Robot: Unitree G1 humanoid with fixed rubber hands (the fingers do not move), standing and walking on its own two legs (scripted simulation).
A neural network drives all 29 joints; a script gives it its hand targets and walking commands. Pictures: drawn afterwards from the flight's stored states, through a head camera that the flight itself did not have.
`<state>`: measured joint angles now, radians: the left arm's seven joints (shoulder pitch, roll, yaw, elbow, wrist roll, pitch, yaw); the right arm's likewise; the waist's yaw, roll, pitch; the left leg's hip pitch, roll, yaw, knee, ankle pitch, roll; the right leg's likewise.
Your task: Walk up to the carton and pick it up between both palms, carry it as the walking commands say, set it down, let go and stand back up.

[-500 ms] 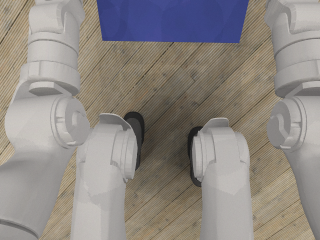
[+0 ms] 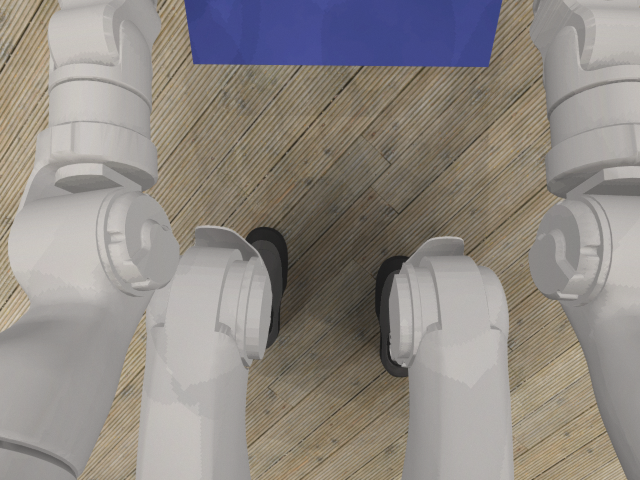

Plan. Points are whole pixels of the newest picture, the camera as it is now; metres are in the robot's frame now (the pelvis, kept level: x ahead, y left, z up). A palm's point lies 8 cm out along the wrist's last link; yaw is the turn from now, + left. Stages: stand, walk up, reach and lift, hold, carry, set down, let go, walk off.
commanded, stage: set down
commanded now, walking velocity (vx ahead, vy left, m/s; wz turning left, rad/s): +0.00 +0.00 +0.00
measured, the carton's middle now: out of the picture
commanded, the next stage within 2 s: none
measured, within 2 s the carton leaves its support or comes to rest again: rests again in 0.80 s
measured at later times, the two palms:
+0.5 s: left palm out of the picture +0.56 +0.21 -0.17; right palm out of the picture +0.58 -0.15 -0.18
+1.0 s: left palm out of the picture +0.53 +0.21 -0.19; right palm out of the picture +0.54 -0.16 -0.20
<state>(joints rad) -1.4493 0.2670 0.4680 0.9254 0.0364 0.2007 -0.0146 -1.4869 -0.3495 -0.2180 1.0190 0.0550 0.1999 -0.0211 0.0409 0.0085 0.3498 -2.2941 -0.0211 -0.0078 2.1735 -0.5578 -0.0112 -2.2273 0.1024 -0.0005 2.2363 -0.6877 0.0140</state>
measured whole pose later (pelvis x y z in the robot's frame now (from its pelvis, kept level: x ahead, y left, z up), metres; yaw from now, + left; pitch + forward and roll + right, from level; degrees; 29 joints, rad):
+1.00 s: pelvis -0.01 +0.00 -0.01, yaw -1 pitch +33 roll +1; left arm -1.51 0.38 0.25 1.14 -0.13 0.11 0.05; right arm -1.53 -0.37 -0.11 1.11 0.12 0.12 -0.10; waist 0.04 0.00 0.50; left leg -2.23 -0.01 0.01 2.22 -0.56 0.00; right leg -2.18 0.08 0.00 2.28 -0.67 0.01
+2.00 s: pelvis -0.03 +0.01 +0.08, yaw -2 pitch +32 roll -1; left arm -1.52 0.50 0.23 0.86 -0.21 0.29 0.05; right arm -1.58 -0.50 -0.14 0.94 0.20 0.30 -0.08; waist 0.06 -0.01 0.49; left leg -2.00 -0.01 0.00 1.94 -0.51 0.01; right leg -1.95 0.03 -0.01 1.97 -0.58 0.00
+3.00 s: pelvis +0.01 +0.02 +0.30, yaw -2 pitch +40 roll -1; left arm -1.25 0.38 0.35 0.96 0.00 0.26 -0.05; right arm -1.32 -0.42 -0.30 1.06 -0.04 0.26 0.06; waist 0.07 -0.01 0.05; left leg -1.45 -0.02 -0.01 0.99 -0.24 0.01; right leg -1.43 0.04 0.04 1.02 -0.29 0.01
